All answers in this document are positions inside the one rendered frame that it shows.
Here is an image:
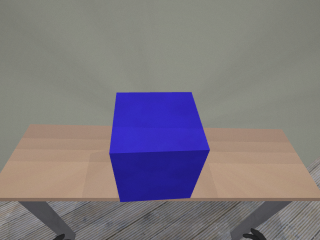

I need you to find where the table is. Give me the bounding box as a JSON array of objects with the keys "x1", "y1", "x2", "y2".
[{"x1": 0, "y1": 124, "x2": 320, "y2": 240}]

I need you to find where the carton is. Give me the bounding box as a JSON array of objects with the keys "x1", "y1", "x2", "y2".
[{"x1": 109, "y1": 92, "x2": 210, "y2": 202}]

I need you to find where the robot right hand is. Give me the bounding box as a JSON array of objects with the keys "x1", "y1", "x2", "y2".
[{"x1": 243, "y1": 228, "x2": 267, "y2": 240}]

